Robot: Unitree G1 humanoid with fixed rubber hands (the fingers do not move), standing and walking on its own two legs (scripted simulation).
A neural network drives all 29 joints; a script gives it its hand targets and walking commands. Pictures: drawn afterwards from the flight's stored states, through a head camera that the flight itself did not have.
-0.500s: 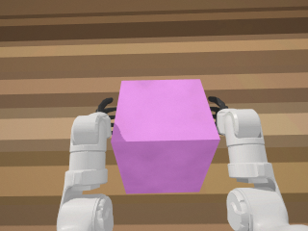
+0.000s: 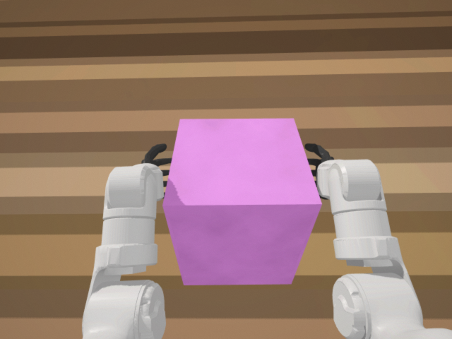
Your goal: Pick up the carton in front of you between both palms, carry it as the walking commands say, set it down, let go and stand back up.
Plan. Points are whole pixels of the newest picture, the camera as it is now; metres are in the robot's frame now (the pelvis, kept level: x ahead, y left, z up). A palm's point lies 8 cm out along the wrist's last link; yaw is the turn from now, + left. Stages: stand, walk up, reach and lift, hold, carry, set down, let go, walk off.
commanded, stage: carry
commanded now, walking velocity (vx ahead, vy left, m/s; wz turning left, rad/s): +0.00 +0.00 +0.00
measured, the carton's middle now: (237, 204) +0.35 +0.00 +0.07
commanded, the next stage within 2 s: none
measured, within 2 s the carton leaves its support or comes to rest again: neither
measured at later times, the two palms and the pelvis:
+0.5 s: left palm (153, 184) +0.34 +0.14 +0.14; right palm (328, 183) +0.34 -0.16 +0.13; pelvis -0.01 +0.00 +0.00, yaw +0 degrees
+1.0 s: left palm (156, 182) +0.35 +0.14 +0.14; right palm (329, 179) +0.34 -0.16 +0.13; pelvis +0.00 -0.01 +0.00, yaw +0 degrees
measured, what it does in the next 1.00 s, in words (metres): stands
